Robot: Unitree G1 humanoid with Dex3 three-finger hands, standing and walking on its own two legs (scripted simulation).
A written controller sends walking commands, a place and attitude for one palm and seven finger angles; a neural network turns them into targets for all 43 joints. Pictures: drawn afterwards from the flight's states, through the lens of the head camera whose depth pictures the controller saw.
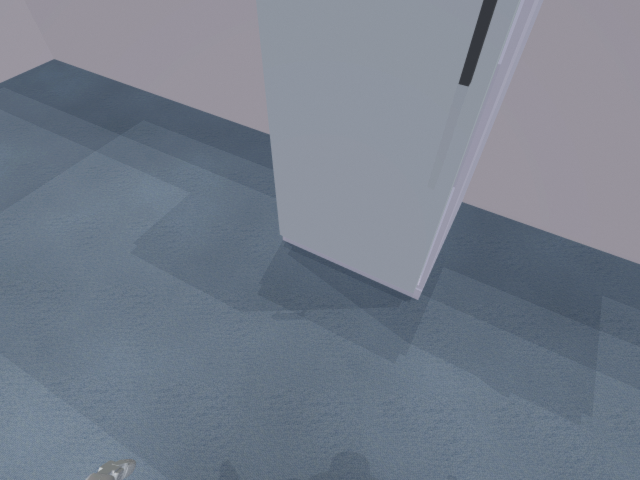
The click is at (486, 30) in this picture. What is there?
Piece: fridge door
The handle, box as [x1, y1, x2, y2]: [459, 0, 496, 85]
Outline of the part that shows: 496,0 483,0 460,77 460,84 468,85 471,80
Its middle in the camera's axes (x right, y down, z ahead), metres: +0.29 -0.40 +0.65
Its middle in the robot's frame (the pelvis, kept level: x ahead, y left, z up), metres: +0.80 -0.24 +0.24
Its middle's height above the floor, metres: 1.01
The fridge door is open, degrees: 0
